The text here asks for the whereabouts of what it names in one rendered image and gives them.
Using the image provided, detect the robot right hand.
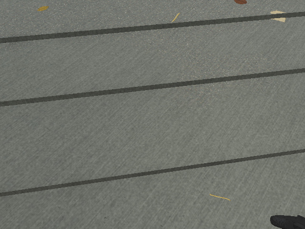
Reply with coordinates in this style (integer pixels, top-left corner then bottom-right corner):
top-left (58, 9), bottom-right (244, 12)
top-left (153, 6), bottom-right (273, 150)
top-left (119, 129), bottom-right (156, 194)
top-left (270, 215), bottom-right (305, 229)

